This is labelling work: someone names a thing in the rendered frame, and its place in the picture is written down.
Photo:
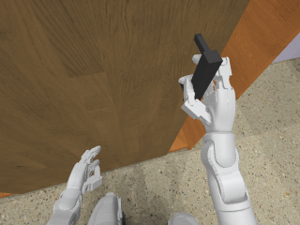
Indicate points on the handle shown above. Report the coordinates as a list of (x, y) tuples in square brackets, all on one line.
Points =
[(206, 69)]

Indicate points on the robot thigh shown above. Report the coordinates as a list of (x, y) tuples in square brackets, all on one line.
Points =
[(108, 211), (180, 218)]

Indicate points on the robot left hand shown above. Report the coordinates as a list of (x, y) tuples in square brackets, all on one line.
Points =
[(80, 177)]

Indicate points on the right robot thigh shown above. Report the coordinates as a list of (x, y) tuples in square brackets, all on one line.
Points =
[(180, 218)]

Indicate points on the left robot thigh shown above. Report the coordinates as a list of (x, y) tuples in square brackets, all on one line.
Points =
[(108, 211)]

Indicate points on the left robot forearm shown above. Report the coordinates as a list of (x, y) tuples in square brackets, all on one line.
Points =
[(67, 209)]

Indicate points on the wardrobe door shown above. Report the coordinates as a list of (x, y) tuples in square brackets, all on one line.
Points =
[(77, 74)]

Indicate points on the right robot forearm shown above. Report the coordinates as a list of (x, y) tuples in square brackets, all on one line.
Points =
[(227, 186)]

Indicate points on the robot right hand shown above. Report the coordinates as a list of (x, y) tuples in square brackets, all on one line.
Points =
[(221, 103)]

